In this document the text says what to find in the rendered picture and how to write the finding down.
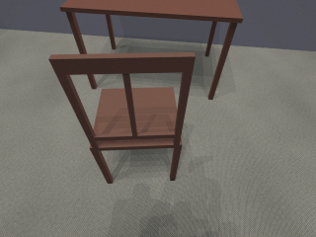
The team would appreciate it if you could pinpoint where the chair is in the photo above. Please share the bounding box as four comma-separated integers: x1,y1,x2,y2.
48,52,196,184

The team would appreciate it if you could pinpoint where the table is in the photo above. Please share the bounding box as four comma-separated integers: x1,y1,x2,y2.
59,0,243,100

